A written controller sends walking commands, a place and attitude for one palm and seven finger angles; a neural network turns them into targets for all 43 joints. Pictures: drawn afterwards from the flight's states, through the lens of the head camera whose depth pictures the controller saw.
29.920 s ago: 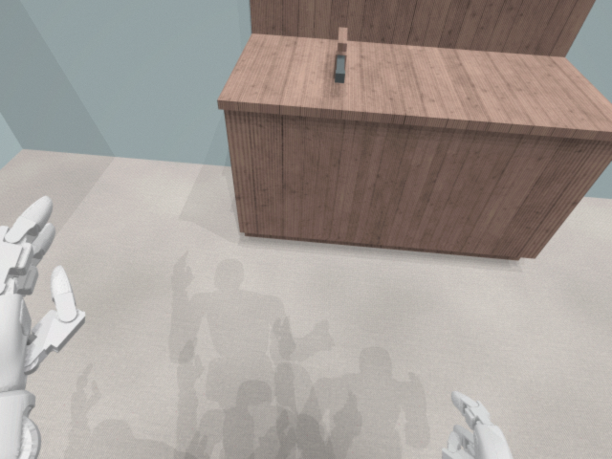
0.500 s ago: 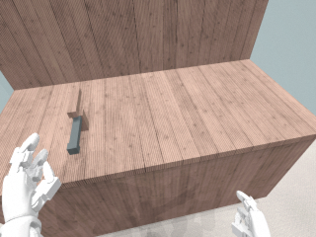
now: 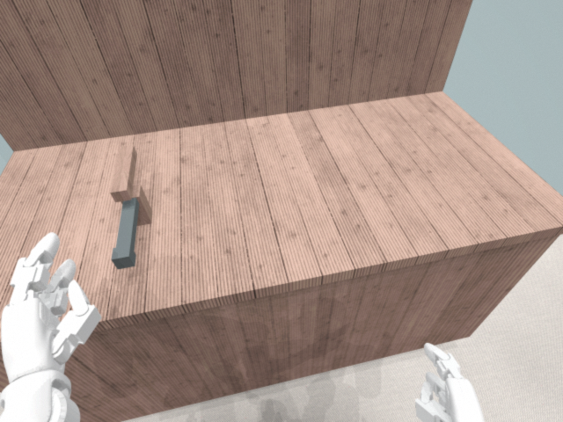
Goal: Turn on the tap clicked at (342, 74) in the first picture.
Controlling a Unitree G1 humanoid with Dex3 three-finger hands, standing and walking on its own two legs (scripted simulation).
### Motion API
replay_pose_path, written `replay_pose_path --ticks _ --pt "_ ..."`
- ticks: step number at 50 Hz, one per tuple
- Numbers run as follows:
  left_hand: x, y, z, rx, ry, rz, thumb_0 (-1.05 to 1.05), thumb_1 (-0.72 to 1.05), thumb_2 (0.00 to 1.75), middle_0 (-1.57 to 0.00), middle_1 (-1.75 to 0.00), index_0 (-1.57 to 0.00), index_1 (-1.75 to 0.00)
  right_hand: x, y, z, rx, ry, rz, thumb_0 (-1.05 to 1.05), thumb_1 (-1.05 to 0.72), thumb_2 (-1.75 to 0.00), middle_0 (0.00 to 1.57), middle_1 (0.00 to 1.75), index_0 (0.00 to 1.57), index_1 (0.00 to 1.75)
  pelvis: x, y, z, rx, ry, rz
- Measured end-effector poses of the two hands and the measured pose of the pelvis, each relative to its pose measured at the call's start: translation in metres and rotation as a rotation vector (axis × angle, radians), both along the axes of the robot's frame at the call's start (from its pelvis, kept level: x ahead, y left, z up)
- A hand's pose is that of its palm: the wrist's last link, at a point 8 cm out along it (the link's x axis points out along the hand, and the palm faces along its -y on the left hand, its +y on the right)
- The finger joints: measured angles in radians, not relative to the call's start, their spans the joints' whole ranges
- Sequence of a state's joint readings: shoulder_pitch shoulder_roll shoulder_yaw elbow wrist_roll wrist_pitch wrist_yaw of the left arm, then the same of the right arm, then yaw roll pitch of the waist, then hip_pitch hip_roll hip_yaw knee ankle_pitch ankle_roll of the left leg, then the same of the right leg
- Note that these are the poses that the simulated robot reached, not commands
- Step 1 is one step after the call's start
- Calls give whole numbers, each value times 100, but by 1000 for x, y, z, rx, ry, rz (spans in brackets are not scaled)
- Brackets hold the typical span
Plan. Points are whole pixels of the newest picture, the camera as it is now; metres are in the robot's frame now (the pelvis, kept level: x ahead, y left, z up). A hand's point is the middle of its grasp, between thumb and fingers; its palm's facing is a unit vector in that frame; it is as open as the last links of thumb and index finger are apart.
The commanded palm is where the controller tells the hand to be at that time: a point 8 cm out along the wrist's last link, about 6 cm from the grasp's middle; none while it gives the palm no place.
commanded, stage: reach beside the lever's end, fingers flat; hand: left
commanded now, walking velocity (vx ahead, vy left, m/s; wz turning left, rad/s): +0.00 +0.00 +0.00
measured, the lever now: (124, 257) +0.34 +0.32 +0.02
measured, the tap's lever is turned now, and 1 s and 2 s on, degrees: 0 0 0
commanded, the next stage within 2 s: push the lever round in 1.78 s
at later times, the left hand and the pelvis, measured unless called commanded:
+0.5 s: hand (93, 299) +0.23 +0.28 +0.08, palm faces +0.54 -0.84 -0.09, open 7.6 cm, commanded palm +0.20 +0.32 +0.08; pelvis +0.00 +0.02 +0.00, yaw +0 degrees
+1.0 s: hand (100, 285) +0.27 +0.31 +0.05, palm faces +0.55 -0.83 -0.09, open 7.7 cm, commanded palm +0.24 +0.34 +0.04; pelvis +0.00 +0.02 -0.02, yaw -1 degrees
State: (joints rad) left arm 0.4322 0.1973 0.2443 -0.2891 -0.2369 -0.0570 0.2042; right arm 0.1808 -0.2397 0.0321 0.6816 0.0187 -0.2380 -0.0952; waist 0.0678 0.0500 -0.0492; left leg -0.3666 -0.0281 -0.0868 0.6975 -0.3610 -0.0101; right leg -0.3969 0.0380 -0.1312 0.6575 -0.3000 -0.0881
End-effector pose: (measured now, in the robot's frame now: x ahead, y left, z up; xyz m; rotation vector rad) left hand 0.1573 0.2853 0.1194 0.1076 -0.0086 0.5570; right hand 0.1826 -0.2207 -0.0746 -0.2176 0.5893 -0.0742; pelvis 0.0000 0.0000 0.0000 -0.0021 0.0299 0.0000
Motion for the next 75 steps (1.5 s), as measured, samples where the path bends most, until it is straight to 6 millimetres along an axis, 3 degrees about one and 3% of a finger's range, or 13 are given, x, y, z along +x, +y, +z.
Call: replay_pose_path --ticks 8,20,35,47,59,70,75 --pt "20 4 -14 -20 41 -17 1 89 90 -20 -29 -20 -30 -5 1 -3 -3 27 -24 1 -90 -89 21 30 20 30 2 6 0 4 20 -11" --pt "22 30 -29 -14 30 34 1 89 90 -20 -26 -19 -27 -8 4 -7 -30 69 -26 1 -90 -89 21 30 20 30 4 14 -2 -3 42 -12" --pt "51 36 -49 -29 31 0 1 89 90 -18 -23 -18 -23 -13 13 -15 -34 104 -36 1 -90 -89 21 30 20 30 1 22 -7 -3 79 -17" --pt "62 54 -62 -14 19 33 1 89 90 -17 -20 -17 -20 -25 5 -28 -57 172 -59 1 -90 -89 21 30 20 30 -1 24 -14 -9 111 -18" --pt "92 62 -80 -26 28 31 1 89 90 -16 -17 -16 -17 -40 -5 -40 -76 230 -95 1 -90 -89 21 30 20 30 -3 22 -22 -8 155 -26" --pt "101 91 -97 -29 49 72 1 89 90 -16 -15 -15 -16 -58 -14 -53 -99 312 -129 1 -90 -89 21 30 20 30 -1 22 -30 -15 197 -34" --pt "107 93 -101 -27 32 45 1 90 90 -15 -15 -15 -15 -66 -15 -58 -113 345 -135 1 -90 -89 21 30 20 30 -1 26 -34 -22 212 -34"
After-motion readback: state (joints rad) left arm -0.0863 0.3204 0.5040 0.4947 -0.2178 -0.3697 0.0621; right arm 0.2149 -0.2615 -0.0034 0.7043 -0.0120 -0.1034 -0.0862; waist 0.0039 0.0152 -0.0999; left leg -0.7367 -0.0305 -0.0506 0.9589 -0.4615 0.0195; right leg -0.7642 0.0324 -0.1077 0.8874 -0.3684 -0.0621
